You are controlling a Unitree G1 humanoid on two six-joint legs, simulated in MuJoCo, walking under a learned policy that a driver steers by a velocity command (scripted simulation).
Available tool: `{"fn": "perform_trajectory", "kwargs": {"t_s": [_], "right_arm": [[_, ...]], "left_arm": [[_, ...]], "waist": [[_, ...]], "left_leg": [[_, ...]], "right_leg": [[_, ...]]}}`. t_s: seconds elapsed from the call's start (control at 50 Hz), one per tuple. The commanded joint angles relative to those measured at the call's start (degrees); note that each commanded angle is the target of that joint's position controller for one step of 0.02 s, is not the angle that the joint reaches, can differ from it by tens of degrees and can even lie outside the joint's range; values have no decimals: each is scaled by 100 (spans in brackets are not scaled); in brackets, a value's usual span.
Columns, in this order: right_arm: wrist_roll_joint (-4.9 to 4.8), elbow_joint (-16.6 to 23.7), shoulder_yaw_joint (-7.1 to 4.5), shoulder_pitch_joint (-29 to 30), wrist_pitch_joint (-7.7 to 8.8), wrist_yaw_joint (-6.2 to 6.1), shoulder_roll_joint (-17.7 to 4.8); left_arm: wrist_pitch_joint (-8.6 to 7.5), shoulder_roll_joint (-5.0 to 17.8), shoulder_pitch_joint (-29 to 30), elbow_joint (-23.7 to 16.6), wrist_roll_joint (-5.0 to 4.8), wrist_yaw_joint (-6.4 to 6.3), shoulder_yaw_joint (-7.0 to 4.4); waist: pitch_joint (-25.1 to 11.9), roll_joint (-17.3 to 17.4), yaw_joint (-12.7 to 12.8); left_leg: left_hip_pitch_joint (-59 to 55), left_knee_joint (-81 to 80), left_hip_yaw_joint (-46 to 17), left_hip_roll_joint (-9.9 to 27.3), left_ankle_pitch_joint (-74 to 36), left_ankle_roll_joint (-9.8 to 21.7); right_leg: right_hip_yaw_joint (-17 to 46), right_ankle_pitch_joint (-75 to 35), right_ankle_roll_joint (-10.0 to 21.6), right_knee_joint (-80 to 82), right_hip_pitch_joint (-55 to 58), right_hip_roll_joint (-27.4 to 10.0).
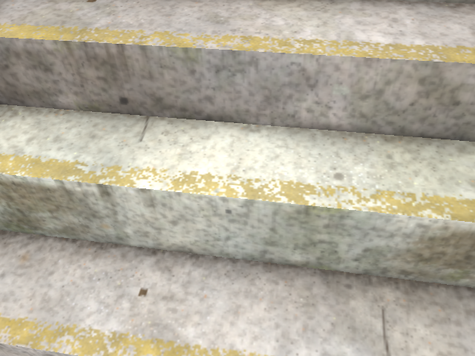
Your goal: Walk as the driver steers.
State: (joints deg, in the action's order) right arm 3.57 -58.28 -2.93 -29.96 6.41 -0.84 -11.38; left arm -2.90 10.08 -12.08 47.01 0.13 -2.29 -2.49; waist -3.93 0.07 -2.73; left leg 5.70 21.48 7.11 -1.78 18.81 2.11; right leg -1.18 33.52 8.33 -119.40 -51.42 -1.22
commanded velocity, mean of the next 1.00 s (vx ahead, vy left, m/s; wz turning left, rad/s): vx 0.48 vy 0.00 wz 0.00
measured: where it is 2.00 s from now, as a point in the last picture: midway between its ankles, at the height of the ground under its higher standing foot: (235, 47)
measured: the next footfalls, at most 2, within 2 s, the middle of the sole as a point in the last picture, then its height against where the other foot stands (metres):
right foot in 0.22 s outside the picture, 0.20 m higher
left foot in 0.78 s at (204, 314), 0.19 m higher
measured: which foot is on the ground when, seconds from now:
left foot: down 0.00-0.16, up 0.18-0.76, down 0.78-1.00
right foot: up 0.00-0.20, down 0.22-0.82, up 0.84-1.00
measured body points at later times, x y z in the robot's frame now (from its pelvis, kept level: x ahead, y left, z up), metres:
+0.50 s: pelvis +0.16 -0.05 +0.19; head +0.18 -0.07 +0.64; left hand +0.11 +0.17 +0.04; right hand +0.36 -0.22 +0.09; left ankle +0.25 +0.09 -0.21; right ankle +0.17 -0.12 -0.54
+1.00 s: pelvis +0.40 +0.03 +0.34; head +0.38 +0.03 +0.79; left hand +0.56 +0.25 +0.25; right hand +0.44 -0.21 +0.19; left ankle +0.44 +0.09 -0.35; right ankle +0.36 -0.10 -0.09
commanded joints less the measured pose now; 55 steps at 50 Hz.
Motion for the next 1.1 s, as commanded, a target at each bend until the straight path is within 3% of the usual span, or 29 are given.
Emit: {"fn": "perform_trajectory", "kwargs": {"t_s": [0.02, 0.08, 0.1, 0.12, 0.14, 0.16, 0.18, 0.2, 0.22, 0.26, 0.3, 0.36, 0.5, 0.6, 0.62, 0.64, 0.66, 0.72, 0.76, 0.8, 0.82, 0.84, 0.86, 0.9, 0.94, 1.04, 1.06, 1.08, 1.1], "right_arm": [[-1, -124, 25, -350, 153, 103, -388], [-348, -232, 232, 339, 82, 29, -378], [-520, -68, 282, 744, 17, -63, -325], [-824, 234, 353, 1139, 33, -96, -381], [-921, 297, 155, 983, 211, -71, -1262], [-1032, 332, -150, 1144, 296, -23, -1932], [-1091, 499, -238, 1017, 312, 72, -1786], [-754, 674, -159, 557, 290, 252, -1270], [-285, 799, -77, 364, 309, 319, -511], [-27, 1144, 133, 1126, 267, 136, 637], [55, 1565, 212, 1430, -63, 72, 719], [-87, 2016, 340, 1953, -219, 58, 816], [-284, 2364, 412, 2938, -309, -216, 785], [-239, 2962, 504, 4027, -469, 47, 832], [-172, 2610, 725, 3967, -909, 319, 518], [-217, 2887, 511, 3966, -684, 207, 784], [-261, 3072, 664, 4313, -616, 198, 1038], [-413, 2830, 636, 3869, -634, 258, 1112], [-424, 2402, 420, 2612, -668, 140, 792], [-287, 1991, 150, 1032, -612, -3, 156], [-73, 1736, -113, 686, -638, -117, -620], [-87, 1550, -352, 549, -770, -155, -1082], [-191, 1453, -412, 1365, -651, -109, -1223], [-286, 821, -144, 2034, -385, -34, -264], [-117, 234, 115, 1878, -238, 54, 676], [-163, -100, 194, 1050, 132, 165, 360], [478, -74, 140, 938, -117, 491, -258], [-193, -248, 37, 666, 111, 253, -66], [-331, -420, 117, 333, 236, 242, -76]], "left_arm": [[-145, -593, 1976, -1628, -37, -57, 364], [12, -490, 2702, -2421, -72, -20, 604], [115, -587, 1976, -2239, -127, 39, 695], [118, -301, 918, -1741, -268, 103, 597], [148, 50, -526, -1215, -359, 30, 420], [171, 340, -1457, -946, -204, -39, 238], [68, 561, -1202, -821, -115, -86, 188], [40, 788, -567, -575, -178, -192, 62], [42, 1247, -373, -292, 68, -146, -195], [67, 701, -500, 425, 160, 98, -149], [9, -89, -15, 737, 180, 132, 59], [-274, -133, 16, 1019, 191, 259, 57], [-640, 330, -1147, 1342, 0, 205, -5], [-581, 248, -2054, 1417, -45, -65, -51], [-268, 71, -2877, 1968, 1030, 516, 286], [-389, 357, -2459, 1299, 78, 68, -121], [-458, 390, -2568, 1448, -114, -116, -105], [-462, 135, -2113, 1266, -141, -182, 10], [-631, 820, -2315, 1141, -179, -54, -76], [-822, 1371, -1824, 859, -320, 232, -254], [-819, 842, -1586, 438, -331, 411, -217], [-818, 670, -818, 176, -117, 551, -326], [-763, 30, -650, -190, 211, 506, -267], [-637, -407, -204, -844, 371, 367, -102], [-444, -786, -687, -770, 227, 243, 123], [-152, -953, -117, -757, -70, 56, 314], [4, 211, 464, -1038, -370, 678, 136], [-52, -1177, 454, -934, -32, 170, 351], [-29, -1365, 835, -1103, 43, -4, 520]], "waist": [[1159, 277, -22], [1827, -137, 504], [1401, -25, 789], [461, 54, 1114], [-803, 462, 1645], [-1742, 565, 2149], [-2139, 26, 1791], [-2335, -620, 963], [-2859, -1496, 427], [-1411, -91, 290], [-18, -308, -194], [867, -313, -293], [823, -326, 35], [728, -194, 536], [-203, -938, 847], [557, -218, 802], [670, -723, 892], [414, -588, 627], [-681, -859, 11], [-1777, -1747, -816], [-1766, -273, -784], [-1762, 758, -1002], [-1546, 582, -484], [-61, -139, 374], [615, -321, 853], [737, 95, 611], [229, 850, 489], [661, 522, 533], [823, 103, 459]], "left_leg": [[-917, -1431, -1821, 2402, 96, 1020], [1515, -3028, -486, 1681, -747, 750], [2642, -3507, 113, 1296, -2764, 903], [3174, -2627, 387, 1197, -7526, 1102], [2403, -1245, 113, 1428, -10057, 1082], [1261, 408, -232, 1474, -11397, 839], [1061, 2332, -473, 996, -10201, 456], [2202, 4497, -794, 171, -5879, 290], [3309, 7113, -1952, -562, -2060, 253], [3978, 8418, -2208, -261, -2537, 475], [5009, 9142, -1817, -255, -2492, 541], [6379, 10010, -1748, -282, -1486, 517], [8137, 11095, -1156, 94, -1224, 409], [8259, 9216, -309, 855, -1106, 337], [9787, 9163, -1068, 878, -1813, 1155], [8877, 8947, 228, 845, -647, 518], [8132, 8285, 91, 1076, 72, 599], [4783, 5928, 779, 741, 418, 857], [2631, 5447, 1208, -148, 1180, 970], [813, 4006, -214, -146, 1123, 1058], [195, 2418, -3448, 1279, 3101, 1572], [192, -427, -6110, 1888, 4408, 1754], [581, -981, -6500, 2086, 4311, 1228], [1867, -17, -4545, 1854, 3335, 864], [2594, 514, -2646, 1425, 1503, 564], [2267, -141, -1136, 1315, -1109, 380], [2152, -352, -1620, 1112, -489, 501], [1114, -327, -1513, 1599, -72, 486], [1051, -561, -1438, 1507, 168, 277]], "right_leg": [[767, 794, 295, -2414, -4044, -98], [-452, 137, 142, 684, -2185, -447], [-845, -440, 280, 2227, 290, -453], [-1303, -979, 236, 2658, 2881, 152], [-1251, -1512, 118, 2985, 4329, 419], [-864, -1699, 29, 4132, 4777, 435], [-49, -1627, 75, 6271, 5153, 366], [1602, -491, 552, 7897, 5639, -304], [3223, -567, 769, 7913, 5942, -1266], [1564, -1297, -7, 7498, 4377, -731], [2001, 304, -279, 8626, 2548, -897], [1509, 51, -50, 9502, 1963, -935], [1500, -181, 232, 10529, 3262, -1407], [1357, -249, 354, 11367, 4530, -1395], [1754, -980, 714, 10860, 5338, -1647], [1199, -524, 622, 11692, 5765, -1500], [1301, -1147, 647, 12394, 5337, -1596], [-164, -4314, 539, 12468, 4522, -1206], [-531, -10795, 659, 10657, 4824, -1542], [-505, -11145, 346, 8176, 4674, -1306], [-167, -9493, 43, 6183, 2617, -573], [330, -3800, -47, 3475, 1615, 410], [1467, -3402, -220, 725, 787, 492], [993, -3972, -67, -350, -240, 264], [1042, -3909, 43, -550, -681, 272], [421, -3530, -7, -851, -1624, 569], [1263, -3709, 791, -1153, -2371, 700], [777, -2935, 281, -2434, -3238, 715], [657, -2512, 238, -2386, -3736, 559]]}}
